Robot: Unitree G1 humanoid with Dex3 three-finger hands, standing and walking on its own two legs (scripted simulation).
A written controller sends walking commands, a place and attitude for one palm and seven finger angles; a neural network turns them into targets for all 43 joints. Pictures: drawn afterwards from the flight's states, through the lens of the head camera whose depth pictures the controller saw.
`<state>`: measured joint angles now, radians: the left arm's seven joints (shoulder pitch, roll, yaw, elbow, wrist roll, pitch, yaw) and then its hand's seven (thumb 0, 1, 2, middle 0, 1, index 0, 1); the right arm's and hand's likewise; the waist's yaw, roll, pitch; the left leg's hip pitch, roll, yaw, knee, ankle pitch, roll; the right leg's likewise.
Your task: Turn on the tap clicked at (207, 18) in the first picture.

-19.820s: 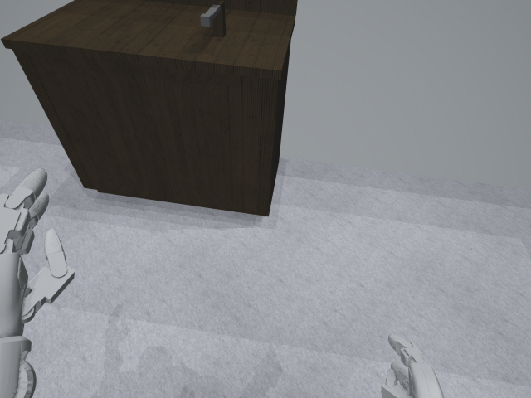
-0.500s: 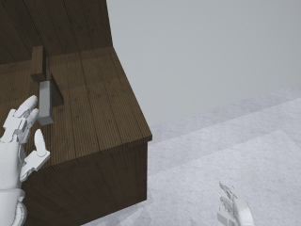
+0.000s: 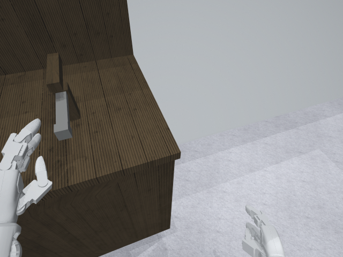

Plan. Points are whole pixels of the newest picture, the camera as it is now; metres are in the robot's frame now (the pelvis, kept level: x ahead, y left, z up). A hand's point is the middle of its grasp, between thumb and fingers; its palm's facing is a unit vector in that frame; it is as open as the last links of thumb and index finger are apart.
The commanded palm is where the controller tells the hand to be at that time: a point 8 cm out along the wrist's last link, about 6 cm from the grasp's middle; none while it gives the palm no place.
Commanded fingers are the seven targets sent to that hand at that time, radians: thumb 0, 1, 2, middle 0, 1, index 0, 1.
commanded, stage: come to a stop and stand still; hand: left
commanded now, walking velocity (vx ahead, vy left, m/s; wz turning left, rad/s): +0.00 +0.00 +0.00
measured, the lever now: (63, 131) +0.34 +0.26 +0.13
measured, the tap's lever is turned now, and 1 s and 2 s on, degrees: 0 0 0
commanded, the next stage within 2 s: look again from close up in 0.62 s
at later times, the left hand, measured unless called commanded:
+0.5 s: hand (42, 167) +0.24 +0.25 +0.15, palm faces +0.37 -0.86 -0.36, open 7.4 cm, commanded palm +0.17 +0.28 +0.18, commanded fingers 0.00 0.90 0.90 -0.20 -0.30 -0.20 -0.30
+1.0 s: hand (41, 170) +0.22 +0.24 +0.16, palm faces +0.43 -0.84 -0.33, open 7.4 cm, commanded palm +0.16 +0.27 +0.18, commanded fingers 0.00 0.90 0.90 -0.20 -0.30 -0.20 -0.30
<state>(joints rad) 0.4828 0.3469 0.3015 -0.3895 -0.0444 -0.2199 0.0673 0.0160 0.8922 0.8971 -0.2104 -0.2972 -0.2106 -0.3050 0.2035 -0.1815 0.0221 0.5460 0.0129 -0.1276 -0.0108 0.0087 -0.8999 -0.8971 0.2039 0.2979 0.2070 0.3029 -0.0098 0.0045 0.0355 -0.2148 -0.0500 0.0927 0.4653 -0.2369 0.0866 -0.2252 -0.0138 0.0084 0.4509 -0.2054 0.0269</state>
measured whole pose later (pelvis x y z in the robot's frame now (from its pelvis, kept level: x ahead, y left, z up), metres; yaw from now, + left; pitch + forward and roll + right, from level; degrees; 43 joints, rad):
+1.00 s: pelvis +0.01 -0.01 +0.00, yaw +2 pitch -1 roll -1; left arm 0.40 0.33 0.33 -0.46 -0.04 -0.19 0.12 0.02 0.89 0.90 -0.21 -0.30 -0.21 -0.31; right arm 0.20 -0.19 0.03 0.56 0.00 -0.10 -0.04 0.01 -0.90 -0.90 0.20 0.30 0.21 0.30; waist 0.03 -0.02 0.06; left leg -0.18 -0.04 0.05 0.44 -0.24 0.07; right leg -0.17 0.00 -0.03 0.39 -0.20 0.01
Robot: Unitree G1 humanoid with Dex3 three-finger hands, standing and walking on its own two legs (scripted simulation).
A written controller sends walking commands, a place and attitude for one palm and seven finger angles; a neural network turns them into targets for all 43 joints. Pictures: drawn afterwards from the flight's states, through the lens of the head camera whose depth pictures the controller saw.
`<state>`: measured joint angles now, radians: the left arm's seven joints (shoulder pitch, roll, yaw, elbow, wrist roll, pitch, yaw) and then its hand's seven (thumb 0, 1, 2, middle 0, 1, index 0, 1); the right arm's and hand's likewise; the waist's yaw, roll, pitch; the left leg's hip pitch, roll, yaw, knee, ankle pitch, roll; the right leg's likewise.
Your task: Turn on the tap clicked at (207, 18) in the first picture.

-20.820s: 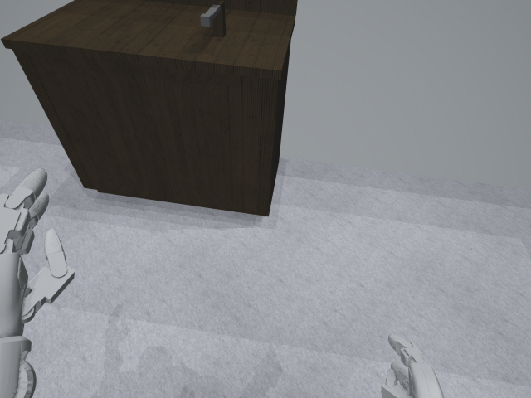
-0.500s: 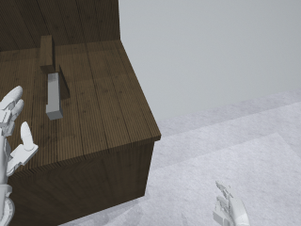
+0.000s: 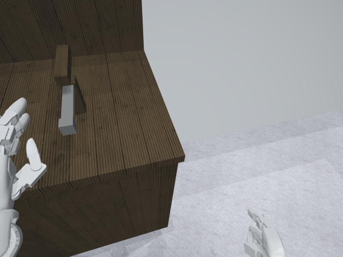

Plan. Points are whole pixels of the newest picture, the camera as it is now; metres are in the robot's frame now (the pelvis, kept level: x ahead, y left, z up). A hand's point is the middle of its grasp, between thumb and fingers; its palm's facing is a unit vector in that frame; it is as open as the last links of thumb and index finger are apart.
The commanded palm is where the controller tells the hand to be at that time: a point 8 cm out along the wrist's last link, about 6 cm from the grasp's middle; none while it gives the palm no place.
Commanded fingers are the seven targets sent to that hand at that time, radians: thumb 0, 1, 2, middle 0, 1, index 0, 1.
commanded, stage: shuffle to correct the standing spot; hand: left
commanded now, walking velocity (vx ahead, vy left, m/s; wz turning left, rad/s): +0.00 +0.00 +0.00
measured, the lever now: (67, 126) +0.34 +0.26 +0.12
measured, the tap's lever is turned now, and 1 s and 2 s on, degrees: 0 0 0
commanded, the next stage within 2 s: come to a stop and stand still in 0.80 s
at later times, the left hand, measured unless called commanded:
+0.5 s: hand (64, 170) +0.22 +0.21 +0.16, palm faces +0.36 -0.85 -0.37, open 7.4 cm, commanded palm +0.16 +0.24 +0.17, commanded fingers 0.00 0.90 0.90 -0.20 -0.30 -0.20 -0.30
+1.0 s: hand (96, 172) +0.22 +0.16 +0.16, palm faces +0.33 -0.85 -0.40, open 7.4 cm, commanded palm +0.16 +0.20 +0.17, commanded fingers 0.00 0.90 0.90 -0.20 -0.30 -0.20 -0.30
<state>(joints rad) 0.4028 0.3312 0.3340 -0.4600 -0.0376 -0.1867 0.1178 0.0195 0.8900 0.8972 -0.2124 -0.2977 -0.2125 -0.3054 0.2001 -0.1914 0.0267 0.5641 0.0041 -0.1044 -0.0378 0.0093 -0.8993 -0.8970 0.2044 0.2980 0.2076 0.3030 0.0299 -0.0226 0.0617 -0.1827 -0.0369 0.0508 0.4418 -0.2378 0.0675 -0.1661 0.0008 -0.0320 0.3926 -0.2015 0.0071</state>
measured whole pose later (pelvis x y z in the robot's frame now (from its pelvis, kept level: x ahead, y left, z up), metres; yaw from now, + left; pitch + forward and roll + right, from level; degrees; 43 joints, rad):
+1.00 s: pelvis +0.00 -0.08 -0.01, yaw +0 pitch +0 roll +0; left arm 0.49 0.39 0.38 -0.54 -0.09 -0.15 0.11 0.02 0.89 0.90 -0.21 -0.30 -0.21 -0.31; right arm 0.23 -0.21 -0.02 0.56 0.02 -0.06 -0.04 0.01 -0.90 -0.90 0.20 0.30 0.20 0.30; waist -0.02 -0.02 0.06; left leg -0.26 0.07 0.01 0.55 -0.28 -0.04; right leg -0.24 0.10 -0.07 0.49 -0.26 -0.10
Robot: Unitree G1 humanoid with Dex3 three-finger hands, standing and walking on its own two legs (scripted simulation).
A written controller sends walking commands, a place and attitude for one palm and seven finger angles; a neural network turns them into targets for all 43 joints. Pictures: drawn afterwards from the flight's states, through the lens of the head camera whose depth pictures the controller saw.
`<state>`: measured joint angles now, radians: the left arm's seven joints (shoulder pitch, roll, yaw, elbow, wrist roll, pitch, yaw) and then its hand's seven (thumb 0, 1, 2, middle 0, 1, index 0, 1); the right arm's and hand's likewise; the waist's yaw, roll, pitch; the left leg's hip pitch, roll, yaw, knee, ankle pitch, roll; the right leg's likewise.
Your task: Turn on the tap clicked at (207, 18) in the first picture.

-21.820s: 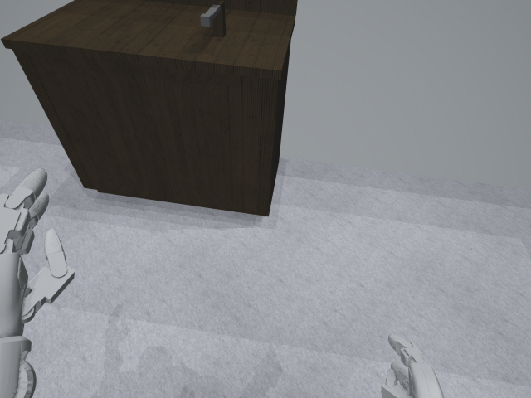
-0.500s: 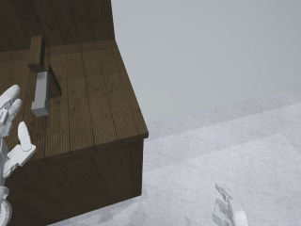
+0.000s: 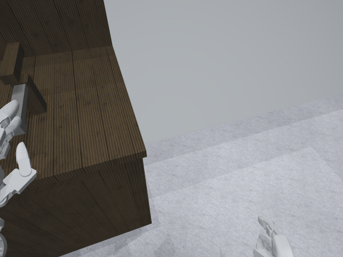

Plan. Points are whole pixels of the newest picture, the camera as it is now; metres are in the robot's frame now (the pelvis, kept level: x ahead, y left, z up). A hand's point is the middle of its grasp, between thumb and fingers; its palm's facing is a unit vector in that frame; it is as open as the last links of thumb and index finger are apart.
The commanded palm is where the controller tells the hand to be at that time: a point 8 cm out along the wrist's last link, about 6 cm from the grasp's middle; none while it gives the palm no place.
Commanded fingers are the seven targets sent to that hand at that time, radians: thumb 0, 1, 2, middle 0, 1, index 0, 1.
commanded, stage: come to a stop and stand still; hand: left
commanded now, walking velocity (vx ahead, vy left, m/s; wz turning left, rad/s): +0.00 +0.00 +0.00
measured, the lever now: (14, 126) +0.33 +0.35 +0.13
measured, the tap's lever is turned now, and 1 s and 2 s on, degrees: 0 0 0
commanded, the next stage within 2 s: look again from close up in 1.00 s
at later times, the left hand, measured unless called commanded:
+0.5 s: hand (17, 170) +0.23 +0.28 +0.14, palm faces +0.29 -0.89 -0.35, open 7.4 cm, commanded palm +0.17 +0.33 +0.18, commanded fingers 0.00 0.90 0.90 -0.20 -0.30 -0.20 -0.30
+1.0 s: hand out of the picture +0.23 +0.34 +0.16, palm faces +0.39 -0.85 -0.34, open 7.4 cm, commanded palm +0.16 +0.38 +0.18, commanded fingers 0.00 0.90 0.90 -0.20 -0.30 -0.20 -0.30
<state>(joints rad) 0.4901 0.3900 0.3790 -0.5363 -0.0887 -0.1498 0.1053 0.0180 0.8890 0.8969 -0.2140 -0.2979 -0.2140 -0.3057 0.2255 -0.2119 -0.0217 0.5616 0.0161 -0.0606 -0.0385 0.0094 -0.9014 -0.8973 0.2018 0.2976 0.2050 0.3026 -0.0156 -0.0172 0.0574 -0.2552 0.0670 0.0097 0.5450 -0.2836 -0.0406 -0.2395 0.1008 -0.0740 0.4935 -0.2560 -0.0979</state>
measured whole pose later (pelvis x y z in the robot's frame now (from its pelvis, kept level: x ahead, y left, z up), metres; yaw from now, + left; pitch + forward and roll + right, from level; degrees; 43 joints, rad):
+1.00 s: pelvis +0.00 +0.10 +0.01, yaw -1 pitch +0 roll -1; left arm 0.39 0.33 0.35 -0.45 -0.03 -0.17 0.12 0.02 0.89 0.90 -0.21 -0.30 -0.21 -0.31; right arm 0.19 -0.18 0.06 0.56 -0.03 -0.09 -0.04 0.01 -0.90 -0.90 0.21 0.30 0.21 0.30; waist 0.02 -0.02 0.05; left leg -0.21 -0.06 0.08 0.45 -0.24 0.09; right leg -0.21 -0.02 0.00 0.42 -0.20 0.03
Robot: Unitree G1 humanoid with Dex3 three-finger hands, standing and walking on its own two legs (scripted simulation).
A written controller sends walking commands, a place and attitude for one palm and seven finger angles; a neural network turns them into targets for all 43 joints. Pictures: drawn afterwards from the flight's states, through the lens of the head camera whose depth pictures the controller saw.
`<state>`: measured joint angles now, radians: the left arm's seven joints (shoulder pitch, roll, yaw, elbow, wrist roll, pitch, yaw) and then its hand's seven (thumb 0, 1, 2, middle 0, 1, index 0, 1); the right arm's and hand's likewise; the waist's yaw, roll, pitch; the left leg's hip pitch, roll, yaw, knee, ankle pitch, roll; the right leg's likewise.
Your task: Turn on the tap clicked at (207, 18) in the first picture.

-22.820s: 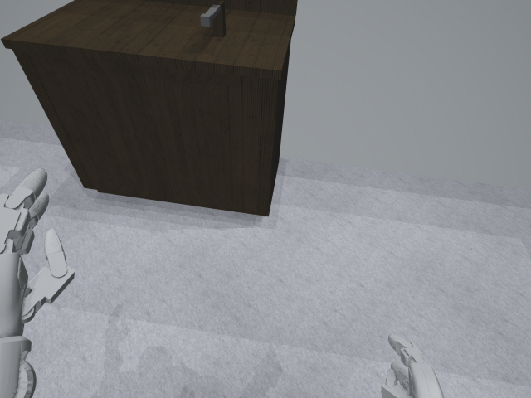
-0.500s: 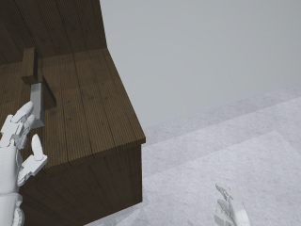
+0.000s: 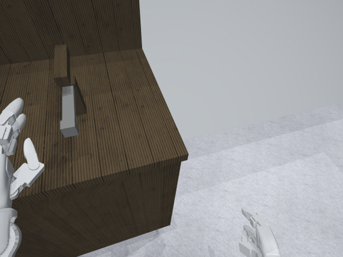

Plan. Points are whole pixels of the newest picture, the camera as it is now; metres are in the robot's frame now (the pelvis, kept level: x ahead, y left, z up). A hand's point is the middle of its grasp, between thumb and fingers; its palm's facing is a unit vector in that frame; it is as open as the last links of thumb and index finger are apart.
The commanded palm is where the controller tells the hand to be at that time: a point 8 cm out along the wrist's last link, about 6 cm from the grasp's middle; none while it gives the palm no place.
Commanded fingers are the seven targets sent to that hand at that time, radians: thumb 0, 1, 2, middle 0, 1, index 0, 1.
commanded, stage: look again from close up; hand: left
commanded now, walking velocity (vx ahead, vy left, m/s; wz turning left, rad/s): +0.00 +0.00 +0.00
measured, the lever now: (69, 127) +0.33 +0.25 +0.12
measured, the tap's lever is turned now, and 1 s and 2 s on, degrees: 0 0 0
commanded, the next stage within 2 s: shuffle to correct the standing spot in 0.38 s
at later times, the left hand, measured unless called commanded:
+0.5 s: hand (51, 170) +0.21 +0.22 +0.17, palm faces +0.42 -0.84 -0.33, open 7.4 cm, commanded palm +0.16 +0.26 +0.18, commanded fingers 0.00 0.90 0.90 -0.20 -0.30 -0.20 -0.30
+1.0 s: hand (85, 167) +0.22 +0.17 +0.17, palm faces +0.36 -0.86 -0.35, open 7.4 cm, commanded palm +0.17 +0.21 +0.18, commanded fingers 0.00 0.90 0.90 -0.20 -0.30 -0.20 -0.30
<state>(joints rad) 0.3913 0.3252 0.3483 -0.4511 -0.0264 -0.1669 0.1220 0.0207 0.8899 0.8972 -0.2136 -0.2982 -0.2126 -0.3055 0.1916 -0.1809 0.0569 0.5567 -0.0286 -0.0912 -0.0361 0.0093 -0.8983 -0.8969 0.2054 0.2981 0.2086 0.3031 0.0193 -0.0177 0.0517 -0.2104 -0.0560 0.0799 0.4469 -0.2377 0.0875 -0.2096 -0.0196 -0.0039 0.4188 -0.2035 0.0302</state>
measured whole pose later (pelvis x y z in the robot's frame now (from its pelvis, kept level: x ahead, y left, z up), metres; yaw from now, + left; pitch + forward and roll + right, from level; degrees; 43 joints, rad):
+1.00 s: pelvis +0.00 -0.07 +0.00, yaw -1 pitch +0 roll -1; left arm 0.46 0.35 0.35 -0.51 -0.08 -0.10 0.11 0.02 0.89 0.90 -0.21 -0.30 -0.21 -0.31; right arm 0.20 -0.19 0.02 0.54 -0.01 -0.04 -0.06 0.01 -0.90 -0.90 0.20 0.30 0.21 0.30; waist 0.00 0.00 0.00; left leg -0.20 0.04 0.05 0.42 -0.22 -0.01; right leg -0.18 0.08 -0.03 0.35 -0.17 -0.06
